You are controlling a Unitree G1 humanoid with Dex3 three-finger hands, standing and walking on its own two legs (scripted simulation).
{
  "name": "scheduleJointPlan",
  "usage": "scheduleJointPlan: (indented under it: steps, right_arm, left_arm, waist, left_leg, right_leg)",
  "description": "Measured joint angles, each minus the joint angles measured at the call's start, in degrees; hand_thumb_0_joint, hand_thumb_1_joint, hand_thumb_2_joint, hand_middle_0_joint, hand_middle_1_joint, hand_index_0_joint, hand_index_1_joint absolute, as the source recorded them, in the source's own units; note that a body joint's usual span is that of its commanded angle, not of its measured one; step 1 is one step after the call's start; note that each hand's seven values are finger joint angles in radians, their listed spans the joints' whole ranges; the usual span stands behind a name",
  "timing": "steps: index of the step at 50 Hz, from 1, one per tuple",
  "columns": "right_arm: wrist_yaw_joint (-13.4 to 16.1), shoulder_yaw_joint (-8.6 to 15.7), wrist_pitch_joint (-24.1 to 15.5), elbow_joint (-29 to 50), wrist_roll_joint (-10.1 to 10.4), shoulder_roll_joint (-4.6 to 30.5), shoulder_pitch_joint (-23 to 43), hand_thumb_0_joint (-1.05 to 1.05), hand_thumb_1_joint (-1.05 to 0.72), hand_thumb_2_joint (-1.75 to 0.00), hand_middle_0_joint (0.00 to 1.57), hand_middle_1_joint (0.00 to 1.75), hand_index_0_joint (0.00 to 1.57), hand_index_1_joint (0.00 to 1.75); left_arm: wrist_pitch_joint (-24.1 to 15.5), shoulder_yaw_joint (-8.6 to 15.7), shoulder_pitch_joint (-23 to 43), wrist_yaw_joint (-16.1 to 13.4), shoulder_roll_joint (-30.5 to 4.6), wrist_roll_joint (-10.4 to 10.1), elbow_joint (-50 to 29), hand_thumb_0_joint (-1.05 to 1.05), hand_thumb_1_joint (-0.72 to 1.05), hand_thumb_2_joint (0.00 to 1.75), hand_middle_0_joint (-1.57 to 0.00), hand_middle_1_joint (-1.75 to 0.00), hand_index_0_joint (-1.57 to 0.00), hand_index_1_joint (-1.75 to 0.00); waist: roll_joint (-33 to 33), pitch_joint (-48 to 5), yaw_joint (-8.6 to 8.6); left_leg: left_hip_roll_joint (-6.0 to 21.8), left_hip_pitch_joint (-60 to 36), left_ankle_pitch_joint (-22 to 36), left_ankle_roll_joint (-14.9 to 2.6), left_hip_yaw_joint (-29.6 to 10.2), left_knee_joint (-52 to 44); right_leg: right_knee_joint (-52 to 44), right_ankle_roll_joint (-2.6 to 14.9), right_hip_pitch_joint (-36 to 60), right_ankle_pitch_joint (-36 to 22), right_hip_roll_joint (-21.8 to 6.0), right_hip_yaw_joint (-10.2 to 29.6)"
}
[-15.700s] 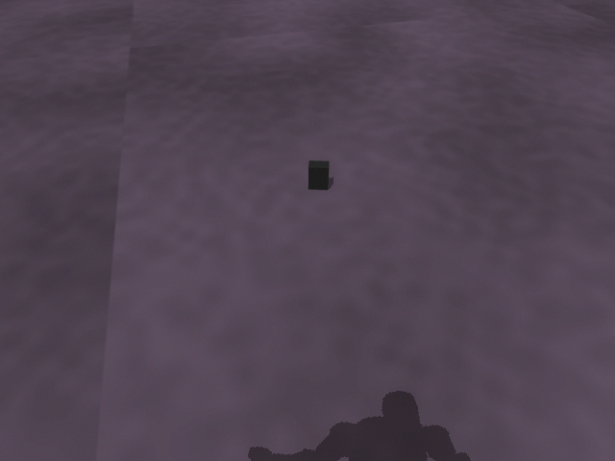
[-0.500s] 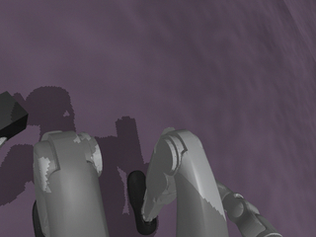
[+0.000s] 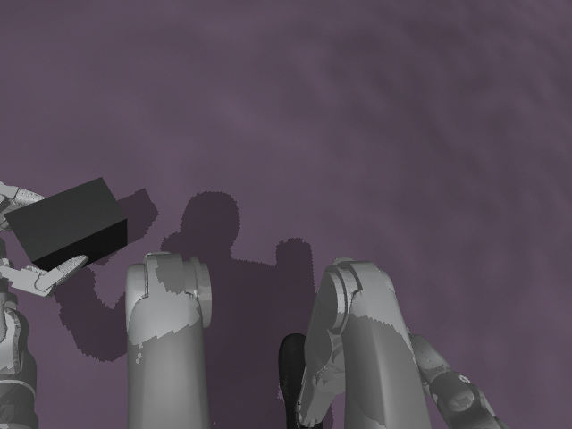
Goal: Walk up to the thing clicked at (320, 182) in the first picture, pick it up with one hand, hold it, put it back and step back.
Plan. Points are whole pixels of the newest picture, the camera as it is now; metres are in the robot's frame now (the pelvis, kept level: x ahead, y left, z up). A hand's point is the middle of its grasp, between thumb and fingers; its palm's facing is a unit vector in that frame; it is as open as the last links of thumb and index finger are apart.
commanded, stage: settle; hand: left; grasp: from the side
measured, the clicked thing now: (77, 232) +0.35 +0.29 -0.11
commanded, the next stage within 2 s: lift in 1.14 s
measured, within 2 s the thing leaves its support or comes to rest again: neither
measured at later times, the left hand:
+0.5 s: hand (30, 208) +0.34 +0.31 -0.01, palm faces +0.41 -0.91 -0.04, open 10.0 cm
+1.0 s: hand (18, 192) +0.34 +0.31 +0.03, palm faces +0.41 -0.91 -0.05, open 10.0 cm
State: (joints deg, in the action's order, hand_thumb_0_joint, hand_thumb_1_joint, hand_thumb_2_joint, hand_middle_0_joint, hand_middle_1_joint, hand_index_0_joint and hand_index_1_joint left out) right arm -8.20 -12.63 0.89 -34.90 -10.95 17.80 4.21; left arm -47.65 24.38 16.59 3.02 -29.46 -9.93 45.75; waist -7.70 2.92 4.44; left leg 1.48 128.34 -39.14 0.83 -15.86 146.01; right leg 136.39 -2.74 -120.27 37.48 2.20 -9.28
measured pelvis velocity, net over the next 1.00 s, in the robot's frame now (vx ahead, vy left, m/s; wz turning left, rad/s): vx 0.02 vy -0.01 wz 0.12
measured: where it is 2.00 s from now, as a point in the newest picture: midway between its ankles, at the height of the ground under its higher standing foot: (233, 422)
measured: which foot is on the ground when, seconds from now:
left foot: down 0.00-1.00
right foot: down 0.00-1.00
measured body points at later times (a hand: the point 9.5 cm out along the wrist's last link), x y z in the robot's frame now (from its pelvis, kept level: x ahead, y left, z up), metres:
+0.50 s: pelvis +0.02 -0.02 +0.03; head +0.20 +0.07 +0.43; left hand +0.31 +0.36 -0.01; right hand +0.24 -0.24 -0.08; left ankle +0.08 +0.13 -0.27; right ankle +0.13 -0.13 -0.27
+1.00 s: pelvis +0.02 -0.01 +0.06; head +0.20 +0.06 +0.47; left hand +0.31 +0.36 +0.03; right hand +0.24 -0.24 -0.06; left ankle +0.08 +0.13 -0.27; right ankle +0.13 -0.13 -0.27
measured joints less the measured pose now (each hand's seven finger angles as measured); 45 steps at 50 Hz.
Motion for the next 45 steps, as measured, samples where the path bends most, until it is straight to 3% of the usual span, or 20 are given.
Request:
scheduleJointPlan:
  steps: [8, 23, 45]
  right_arm:
    - [1.4, 3.3, 0.3, -0.9, 2.9, -0.8, -1.4, 0.00, -0.91, -0.90, 0.20, 0.30, 0.20, 0.30]
    - [3.6, 8.5, 0.2, -2.9, 6.0, -1.0, -2.9, 0.00, -0.92, -0.90, 0.20, 0.30, 0.20, 0.30]
    - [5.1, 11.8, -1.5, -3.4, 7.4, -1.9, -4.5, 0.00, -0.92, -0.90, 0.20, 0.30, 0.20, 0.30]
  left_arm:
    - [3.4, 0.3, -0.8, 2.7, 3.1, -2.1, -3.4, -0.01, -0.61, 1.12, -0.85, -1.20, -0.86, -1.22]
    - [8.3, 1.4, 0.5, 8.2, 7.0, -4.4, -6.6, -0.01, -0.61, 1.12, -0.85, -1.20, -0.86, -1.22]
    - [11.8, 1.5, 1.8, 8.3, 9.0, -2.3, -7.5, -0.01, -0.61, 1.13, -0.85, -1.21, -0.85, -1.23]
  waist:
    - [2.5, -2.9, -0.94]
    - [5.2, -6.7, -2.07]
    - [5.7, -9.6, -2.49]
  left_leg:
    - [0.1, 0.1, -0.5, 0.53, 2.4, -3.2]
    - [0.3, -1.1, -1.3, 1.68, 5.3, -7.5]
    - [0.4, -4.8, -0.6, 1.09, 8.0, -13.6]
  right_leg:
    - [-1.1, 0.31, -1.4, 1.3, -0.9, 1.7]
    - [-2.3, 1.71, -2.3, 2.9, -1.8, 3.9]
    - [-7.1, 1.76, 0.8, 3.0, -2.5, 5.7]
